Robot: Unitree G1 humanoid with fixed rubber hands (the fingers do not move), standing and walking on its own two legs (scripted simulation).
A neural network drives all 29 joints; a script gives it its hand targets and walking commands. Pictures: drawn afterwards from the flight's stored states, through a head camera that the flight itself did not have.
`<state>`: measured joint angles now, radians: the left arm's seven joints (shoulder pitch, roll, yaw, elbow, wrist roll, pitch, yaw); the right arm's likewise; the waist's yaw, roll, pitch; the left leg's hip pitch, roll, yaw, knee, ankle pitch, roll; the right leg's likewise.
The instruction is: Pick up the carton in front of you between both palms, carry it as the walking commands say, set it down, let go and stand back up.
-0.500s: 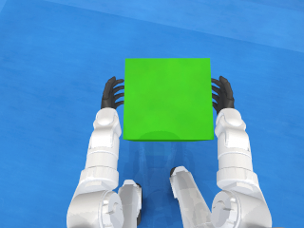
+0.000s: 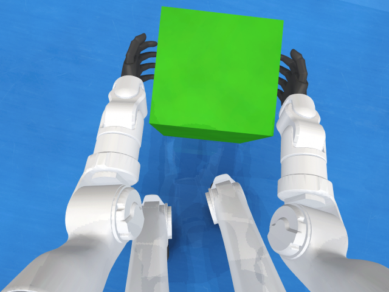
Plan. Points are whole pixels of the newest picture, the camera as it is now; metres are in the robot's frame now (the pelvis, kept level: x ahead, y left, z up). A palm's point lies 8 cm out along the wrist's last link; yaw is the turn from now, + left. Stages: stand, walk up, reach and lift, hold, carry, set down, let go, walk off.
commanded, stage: set down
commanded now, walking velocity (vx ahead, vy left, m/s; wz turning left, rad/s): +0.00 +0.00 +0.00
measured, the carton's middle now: (210, 91) +0.48 -0.12 -0.18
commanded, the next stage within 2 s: none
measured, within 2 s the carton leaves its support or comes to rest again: rests again in 1.80 s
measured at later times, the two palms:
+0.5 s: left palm (155, 82) +0.55 +0.00 -0.25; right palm (272, 106) +0.43 -0.27 -0.24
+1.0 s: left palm (156, 84) +0.57 +0.00 -0.30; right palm (264, 111) +0.43 -0.27 -0.30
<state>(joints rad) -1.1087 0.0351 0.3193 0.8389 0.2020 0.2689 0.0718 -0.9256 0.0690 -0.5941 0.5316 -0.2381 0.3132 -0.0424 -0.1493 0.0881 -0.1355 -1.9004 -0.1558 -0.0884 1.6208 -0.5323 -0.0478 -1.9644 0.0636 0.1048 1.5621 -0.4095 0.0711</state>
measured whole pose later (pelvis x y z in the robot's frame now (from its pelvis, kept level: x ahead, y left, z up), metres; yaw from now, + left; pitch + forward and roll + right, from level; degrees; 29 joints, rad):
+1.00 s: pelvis -0.01 +0.02 -0.13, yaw -2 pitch +45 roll -4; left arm -1.62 0.26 0.00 1.22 0.07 0.24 0.11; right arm -1.25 -0.04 -0.67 0.75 -0.17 0.25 -0.04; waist -0.23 0.08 0.23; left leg -2.26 -0.20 -0.07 2.10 -0.62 -0.03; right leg -2.28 0.03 0.06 1.99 -0.49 0.11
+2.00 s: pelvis -0.02 +0.02 -0.15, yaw -4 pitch +39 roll -5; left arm -1.67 0.46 -0.21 1.19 -0.13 0.15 0.05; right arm -1.34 -0.25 -0.52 1.09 0.08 0.03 -0.06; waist -0.23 0.01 0.42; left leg -2.24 -0.11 -0.04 2.21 -0.64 0.01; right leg -2.27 -0.04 -0.01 2.08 -0.48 0.05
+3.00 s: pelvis +0.01 +0.01 +0.04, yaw -5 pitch +48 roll -2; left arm -1.37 0.38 0.07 1.01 0.06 0.30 -0.01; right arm -1.00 -0.13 -0.46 0.65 0.07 0.25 -0.07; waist -0.24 0.08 -0.05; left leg -1.79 -0.07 -0.05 1.46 -0.50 0.00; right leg -1.85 0.01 0.01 1.35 -0.34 0.03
